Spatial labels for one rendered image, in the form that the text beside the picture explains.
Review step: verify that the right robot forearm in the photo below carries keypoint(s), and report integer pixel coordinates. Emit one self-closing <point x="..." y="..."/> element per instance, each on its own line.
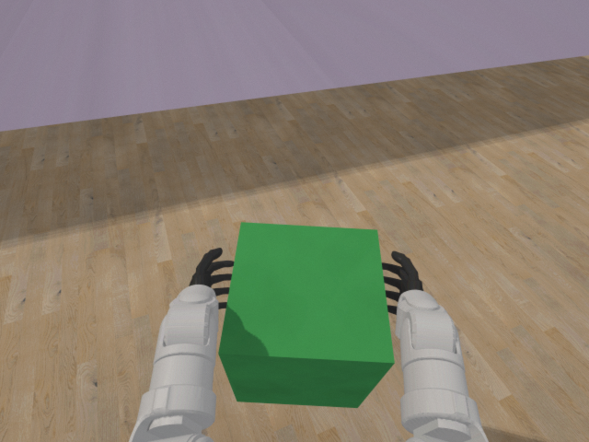
<point x="435" y="401"/>

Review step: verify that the right robot hand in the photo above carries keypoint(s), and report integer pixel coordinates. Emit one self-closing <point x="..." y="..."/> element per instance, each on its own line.
<point x="407" y="273"/>

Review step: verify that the left robot forearm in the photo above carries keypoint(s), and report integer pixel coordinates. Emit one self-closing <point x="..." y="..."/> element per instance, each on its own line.
<point x="180" y="400"/>

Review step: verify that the carton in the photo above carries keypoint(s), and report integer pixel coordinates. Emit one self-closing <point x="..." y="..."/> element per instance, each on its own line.
<point x="306" y="320"/>

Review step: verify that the left robot hand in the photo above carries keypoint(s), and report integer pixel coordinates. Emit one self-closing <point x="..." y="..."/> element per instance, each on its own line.
<point x="206" y="267"/>

